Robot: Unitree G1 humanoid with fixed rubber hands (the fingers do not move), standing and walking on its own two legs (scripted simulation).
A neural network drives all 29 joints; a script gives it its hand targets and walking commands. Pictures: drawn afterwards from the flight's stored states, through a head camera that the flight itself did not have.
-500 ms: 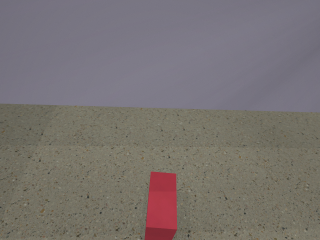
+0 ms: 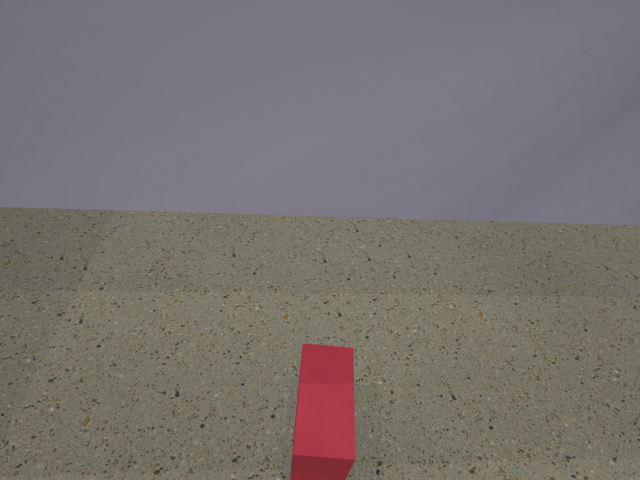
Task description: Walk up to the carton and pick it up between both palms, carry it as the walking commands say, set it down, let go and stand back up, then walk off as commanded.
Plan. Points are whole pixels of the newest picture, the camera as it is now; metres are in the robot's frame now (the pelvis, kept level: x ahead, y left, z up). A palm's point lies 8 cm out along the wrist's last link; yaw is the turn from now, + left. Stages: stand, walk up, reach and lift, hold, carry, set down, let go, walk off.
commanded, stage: walk up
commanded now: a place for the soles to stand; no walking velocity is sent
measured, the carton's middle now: (321, 417) +0.46 -0.04 -0.63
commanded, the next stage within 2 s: reach and lift in 0.66 s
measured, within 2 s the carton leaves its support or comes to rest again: neither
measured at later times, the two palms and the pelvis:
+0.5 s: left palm out of the picture +0.08 +0.34 -0.11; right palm out of the picture +0.12 -0.31 -0.08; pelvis +0.01 +0.01 +0.00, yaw +1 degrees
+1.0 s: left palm out of the picture +0.15 +0.29 -0.11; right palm out of the picture +0.17 -0.26 -0.11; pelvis +0.01 +0.00 -0.01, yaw -2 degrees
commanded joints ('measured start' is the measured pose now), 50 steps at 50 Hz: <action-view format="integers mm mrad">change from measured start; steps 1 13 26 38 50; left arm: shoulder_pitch -35 -39 -47 -41 -137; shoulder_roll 233 202 192 75 66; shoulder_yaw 45 20 24 136 187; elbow -61 -61 -75 -546 -567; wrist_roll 21 6 9 95 33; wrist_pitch -42 -55 -52 172 155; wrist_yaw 27 34 33 -19 -15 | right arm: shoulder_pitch -43 -61 -70 -13 -132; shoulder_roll -148 -158 -162 -74 44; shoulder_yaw -46 -49 -53 -186 -145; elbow -64 -97 -118 -529 -643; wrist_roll -41 -26 -31 -78 -67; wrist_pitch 10 10 13 212 224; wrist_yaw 22 21 25 82 3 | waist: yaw -11 -11 -6 -7 6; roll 32 106 112 71 -18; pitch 2 -67 -32 147 -159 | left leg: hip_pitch -45 60 30 -160 -229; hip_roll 14 61 71 -40 -59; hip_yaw -62 -128 -161 85 71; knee -104 -120 -176 -179 114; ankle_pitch -52 306 160 -189 278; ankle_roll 65 78 87 -16 -2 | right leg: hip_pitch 94 153 120 144 -65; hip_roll -254 -159 -144 70 27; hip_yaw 272 105 95 31 115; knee -190 -78 -82 44 216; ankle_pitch -165 206 81 -79 249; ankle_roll -101 -39 -33 65 71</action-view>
